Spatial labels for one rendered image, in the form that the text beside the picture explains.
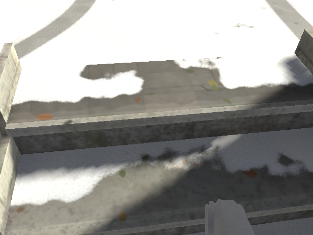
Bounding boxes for robot right thigh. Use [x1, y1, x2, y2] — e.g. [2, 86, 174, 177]
[204, 199, 255, 235]

